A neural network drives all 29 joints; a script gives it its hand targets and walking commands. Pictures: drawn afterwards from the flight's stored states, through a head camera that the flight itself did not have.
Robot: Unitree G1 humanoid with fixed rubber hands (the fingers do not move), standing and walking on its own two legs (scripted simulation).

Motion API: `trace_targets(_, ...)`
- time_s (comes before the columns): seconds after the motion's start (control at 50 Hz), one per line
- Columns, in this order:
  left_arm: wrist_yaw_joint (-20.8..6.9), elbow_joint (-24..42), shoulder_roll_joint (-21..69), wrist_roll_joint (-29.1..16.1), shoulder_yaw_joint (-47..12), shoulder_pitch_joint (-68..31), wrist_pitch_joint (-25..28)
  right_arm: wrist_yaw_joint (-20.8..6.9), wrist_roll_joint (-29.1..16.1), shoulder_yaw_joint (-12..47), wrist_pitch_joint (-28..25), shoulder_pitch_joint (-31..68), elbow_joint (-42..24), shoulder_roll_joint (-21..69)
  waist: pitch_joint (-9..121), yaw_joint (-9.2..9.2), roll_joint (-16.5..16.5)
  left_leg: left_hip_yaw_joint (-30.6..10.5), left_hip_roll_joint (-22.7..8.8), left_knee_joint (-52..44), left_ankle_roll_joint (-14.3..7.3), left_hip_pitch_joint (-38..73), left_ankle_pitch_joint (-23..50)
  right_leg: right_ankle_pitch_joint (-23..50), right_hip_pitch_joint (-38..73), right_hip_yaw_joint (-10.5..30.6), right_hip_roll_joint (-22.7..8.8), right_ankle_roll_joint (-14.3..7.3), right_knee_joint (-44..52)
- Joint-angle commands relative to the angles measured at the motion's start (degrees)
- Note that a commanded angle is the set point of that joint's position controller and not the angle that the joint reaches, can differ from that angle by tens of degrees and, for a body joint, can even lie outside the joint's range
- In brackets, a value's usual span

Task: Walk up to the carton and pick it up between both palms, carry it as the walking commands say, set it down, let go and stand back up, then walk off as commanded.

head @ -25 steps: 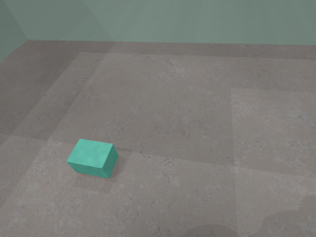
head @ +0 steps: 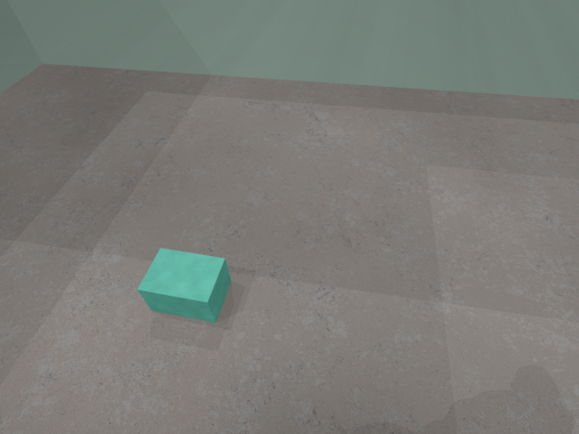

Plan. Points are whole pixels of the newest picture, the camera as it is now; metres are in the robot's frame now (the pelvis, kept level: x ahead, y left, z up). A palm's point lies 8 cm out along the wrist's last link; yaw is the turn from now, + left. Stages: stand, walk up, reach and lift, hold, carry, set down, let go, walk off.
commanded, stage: walk off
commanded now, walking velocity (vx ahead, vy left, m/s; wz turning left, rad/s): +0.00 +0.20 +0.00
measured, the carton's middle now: (187, 284) +0.75 +0.46 -0.69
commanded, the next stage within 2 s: stand in 0.92 s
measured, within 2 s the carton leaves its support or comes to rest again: neither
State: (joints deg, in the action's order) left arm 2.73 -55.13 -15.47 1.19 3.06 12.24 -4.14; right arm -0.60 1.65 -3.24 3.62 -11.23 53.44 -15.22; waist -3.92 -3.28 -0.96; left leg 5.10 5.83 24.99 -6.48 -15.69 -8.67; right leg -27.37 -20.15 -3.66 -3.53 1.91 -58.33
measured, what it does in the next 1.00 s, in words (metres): steps to the left: right foot, then left foot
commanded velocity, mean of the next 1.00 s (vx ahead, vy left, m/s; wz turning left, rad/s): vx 0.00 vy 0.18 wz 0.00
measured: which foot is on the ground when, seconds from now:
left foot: down 0.00-0.16, up 0.18-0.50, down 0.52-0.88, up 0.90-1.00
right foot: up 0.00-0.12, down 0.14-0.54, up 0.56-0.84, down 0.86-1.00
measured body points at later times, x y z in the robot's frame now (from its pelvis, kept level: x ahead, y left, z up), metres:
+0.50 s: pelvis +0.00 +0.07 +0.00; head +0.03 +0.06 +0.45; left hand -0.04 +0.36 -0.12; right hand +0.10 -0.18 -0.14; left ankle +0.00 +0.23 -0.72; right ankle -0.04 -0.08 -0.73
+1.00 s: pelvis -0.02 +0.14 +0.01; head +0.02 +0.11 +0.45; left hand -0.03 +0.43 -0.11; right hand +0.08 -0.11 -0.15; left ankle -0.04 +0.27 -0.67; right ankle -0.03 +0.06 -0.73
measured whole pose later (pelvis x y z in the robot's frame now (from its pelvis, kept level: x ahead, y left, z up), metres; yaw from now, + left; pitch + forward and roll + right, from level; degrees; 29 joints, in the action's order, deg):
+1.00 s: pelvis -0.02 +0.14 +0.01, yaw +0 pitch +0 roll +4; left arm 3.8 -56.2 -15.1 1.2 2.5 18.4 -1.1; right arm -0.2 1.5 -3.2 3.8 -10.4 53.0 -15.0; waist -3.5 -3.3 1.0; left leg 1.2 3.7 55.7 -2.4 -24.9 -22.2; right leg -18.0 -13.1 -7.2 -5.0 -2.7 -30.6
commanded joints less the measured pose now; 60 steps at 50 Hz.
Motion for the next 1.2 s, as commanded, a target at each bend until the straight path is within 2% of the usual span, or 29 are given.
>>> trace_targets(0.0,1.34,-3.70,-2.29,-1.84,-0.07,9.23,-0.05,1.94,1.01,-0.55,-0.44,-0.02,-3.99,-5.73,6.13,2.09,1.35,-18.12,-16.09,-13.90,-4.16,5.91,-6.36,0.06,6.89,-1.30,0.87,-2.80,23.72)
trace_targets(0.04,0.80,-5.10,-7.07,-1.89,1.53,15.99,0.10,1.42,0.43,-0.58,0.06,1.38,-4.36,-7.24,6.30,-1.02,6.79,-16.68,-13.56,-16.51,1.90,3.04,-9.33,5.18,13.80,-2.11,1.18,-5.57,34.56)
trace_targets(0.06,0.78,-5.42,-6.30,-0.58,1.49,17.38,0.77,1.02,-0.24,-0.85,-0.07,0.84,-4.30,-8.41,3.69,-1.37,1.35,-12.23,-10.99,-11.77,2.65,-4.43,-10.54,12.02,19.03,-0.21,-2.42,-5.12,37.77)
trace_targets(0.08,1.18,-4.90,-11.71,0.32,2.40,17.61,1.51,0.33,0.22,-0.70,-0.06,4.47,-5.77,-5.25,1.32,-2.49,-11.55,-5.70,-4.54,0.57,6.11,-11.99,-11.63,2.33,18.38,14.33,-14.28,-8.05,47.17)
trace_targets(0.1,1.30,-4.15,-12.39,0.53,2.53,15.13,1.18,-0.21,0.37,-1.16,-0.27,5.86,-7.22,-4.73,-3.64,-1.06,-15.64,-2.83,-1.28,20.87,7.44,-20.88,-17.35,3.22,13.79,31.27,-27.22,-14.64,51.82)
trace_targets(0.16,1.92,1.19,-9.00,0.76,1.27,1.91,3.28,-2.28,0.83,-2.20,1.05,3.68,-5.17,-7.38,-5.78,4.92,-1.17,-13.78,-3.81,39.94,6.09,-14.02,-9.95,13.93,-0.61,17.47,-22.74,-12.10,49.21)
trace_targets(0.24,0.98,0.23,-6.00,0.68,1.70,10.88,5.03,-1.13,1.02,-1.26,-0.33,-0.15,-3.80,-3.98,4.82,2.10,0.76,-9.00,-3.78,31.67,7.25,-16.10,-9.51,40.84,19.59,7.95,-14.52,-8.50,38.39)
trace_targets(0.26,0.62,-1.32,-7.25,0.39,1.68,14.54,4.76,-0.88,0.86,-0.75,-0.62,2.10,-4.43,-3.14,3.20,1.05,-5.00,-6.82,-3.69,30.11,7.07,-18.28,-10.73,55.82,23.94,6.46,-14.29,-7.94,35.52)
trace_targets(0.3,0.41,-2.61,-7.44,0.45,1.50,17.92,4.31,-0.99,0.16,0.02,-0.60,4.31,-5.04,-2.50,2.50,-1.63,-9.18,-5.22,-5.60,24.74,9.35,-19.13,-11.18,58.09,25.48,5.65,-14.82,-7.56,35.17)
trace_targets(0.4,0.48,0.12,-13.36,1.77,3.68,9.87,3.47,-0.31,-1.95,-0.21,0.45,1.39,-4.80,-2.40,1.11,0.09,-18.13,-2.32,-8.35,4.64,9.03,-2.66,-13.33,44.45,14.04,6.85,-16.19,-6.39,36.25)
trace_targets(0.44,-0.05,1.33,-9.86,1.53,2.70,8.37,3.65,-0.43,-1.69,-0.75,-0.65,-4.88,-2.86,-5.42,3.74,4.78,-10.34,-3.22,-9.08,-6.96,7.20,10.04,-0.43,33.20,6.52,5.13,-12.18,-3.13,28.93)
trace_targets(0.46,-0.67,1.33,-6.86,1.33,1.91,11.05,3.42,-0.28,-0.36,-2.02,-1.26,-7.17,-0.27,-9.70,7.42,4.85,2.43,-8.92,-16.24,-8.89,5.39,16.39,7.52,21.11,2.22,0.27,-7.77,-1.13,20.91)
trace_targets(0.48,-0.65,4.29,-5.10,0.82,1.68,9.06,2.72,-0.39,-0.03,-2.25,-1.18,-4.62,-2.49,-13.75,8.05,4.34,17.10,-22.53,-25.19,-6.80,-1.15,16.21,24.92,-8.18,-5.79,-2.90,1.25,2.03,7.79)
trace_targets(0.5,-0.27,3.44,-6.21,-0.09,2.20,5.29,1.30,-0.30,-0.25,-1.77,-1.36,-3.15,-1.97,-12.30,7.86,5.23,17.83,-17.56,-23.63,-8.49,-6.19,6.89,21.34,-12.65,-3.30,2.39,1.49,0.57,-0.70)
trace_targets(0.52,0.29,4.54,-7.23,-0.45,2.08,7.27,0.68,0.08,-0.33,-1.84,-1.23,-2.79,-2.38,-11.18,7.83,3.56,15.64,-15.93,-21.36,-10.12,-3.85,4.54,2.12,-9.01,-4.44,4.01,2.04,-0.26,-4.00)
trace_targets(0.56,0.05,3.12,-7.34,-0.43,1.94,8.90,1.35,1.15,-0.19,-1.87,-0.95,-1.13,-1.35,-9.39,1.07,2.22,13.69,-11.74,-16.45,-10.58,-2.54,0.34,-2.17,-1.59,-4.47,3.11,0.28,-0.79,-3.89)
trace_targets(0.64,-0.15,1.05,-5.83,-0.06,1.51,7.52,3.03,1.73,-0.84,-0.94,-1.19,-3.96,-0.97,-7.43,6.89,3.72,13.57,-11.03,-15.28,-3.07,-4.45,12.06,23.19,-4.41,-6.79,0.20,1.79,1.12,3.70)
trace_targets(0.72,1.08,-0.43,-2.26,-0.67,0.68,6.07,1.47,1.96,-0.03,-0.82,-1.36,-4.68,-1.78,-6.74,3.14,4.48,11.81,-14.77,-17.30,-3.79,-5.18,5.04,14.13,-1.65,-0.45,-1.18,-0.30,-0.50,15.21)
trace_targets(0.78,1.07,-3.75,-1.63,-1.28,0.21,12.26,2.93,1.50,-0.69,-0.75,-0.74,1.99,-3.20,-6.94,5.76,-1.27,3.34,-14.63,-14.96,-1.69,-2.49,-1.40,8.57,19.21,13.88,-1.61,-1.46,-0.90,35.72)
trace_targets(0.8,1.65,-5.34,-5.02,-0.81,0.18,16.54,3.16,1.48,-0.79,-0.50,-1.02,-0.02,-2.89,-4.82,4.58,-1.84,-8.07,-9.15,-10.56,4.66,1.04,-6.36,-0.72,15.19,16.87,8.78,-11.05,-2.16,42.87)
trace_targets(0.82,1.41,-4.42,-10.76,0.44,1.65,14.96,3.27,1.45,-0.71,-0.59,-1.02,1.46,-4.99,-3.99,1.62,-2.51,-17.55,-3.75,-2.51,17.69,6.71,-21.13,-20.03,31.19,20.43,26.67,-25.00,-8.36,44.81)
trace_targets(0.84,2.14,-4.68,-13.76,0.65,2.70,13.89,2.83,0.78,0.48,-0.82,-0.18,6.22,-5.84,-2.88,1.80,-1.72,-13.44,-9.18,-5.43,32.61,6.56,-18.15,-24.16,39.37,15.08,28.98,-29.22,-13.71,44.15)
trace_targets(0.86,1.93,-3.91,-9.36,0.19,1.52,11.89,3.08,0.83,1.04,-1.57,0.36,1.20,-4.90,-4.32,1.42,1.31,-4.90,-12.45,-5.56,37.20,5.88,-14.21,-18.43,41.67,12.10,23.05,-26.52,-12.76,43.28)
trace_targets(0.94,1.17,-0.26,-6.60,0.86,0.81,5.91,5.16,-0.28,0.19,-0.87,0.14,-1.77,-2.08,-2.39,4.11,3.86,-2.52,-11.68,-5.79,38.93,6.72,-14.78,-10.19,42.71,15.80,10.79,-17.74,-8.70,40.32)
trace_targets(0.96,0.75,-0.09,-5.74,1.24,0.21,5.71,5.52,-0.48,-0.22,-0.08,0.23,0.61,-2.51,-0.83,2.46,3.24,-8.06,-8.45,-7.08,33.68,7.36,-15.83,-8.88,45.95,15.36,8.31,-16.12,-7.82,40.29)
trace_targets(1.0,-0.60,-0.82,-2.61,0.63,-1.04,8.14,5.50,-0.83,-0.76,-0.11,0.18,2.05,-2.70,-1.99,1.77,1.13,-8.16,-6.29,-6.13,25.64,8.81,-12.81,-7.70,54.32,16.82,3.63,-12.20,-6.44,39.27)
trace_targets(1.12,-1.48,-1.35,-6.30,1.03,-0.17,8.33,4.84,1.23,-1.70,1.42,-0.06,-0.76,-1.66,1.20,3.24,1.36,-18.18,-0.96,-6.08,2.04,9.47,3.35,-9.37,30.72,11.42,3.49,-10.88,-6.33,39.00)
trace_targets(1.14,-1.79,-0.16,-5.33,0.64,-0.38,8.40,4.25,1.14,-1.25,0.63,-1.22,-1.34,-1.27,-1.17,1.77,2.69,-7.85,-0.86,-7.29,-5.72,8.54,8.22,-2.22,33.58,7.46,4.19,-12.30,-5.52,36.88)
trace_targets(1.18,-2.72,1.37,-5.40,0.66,-0.53,9.57,4.05,2.52,-0.99,-0.47,-2.21,-4.58,0.30,-4.69,6.19,2.08,1.24,-10.01,-16.41,-8.69,6.28,15.60,2.69,16.88,3.43,1.94,-8.39,-1.87,34.21)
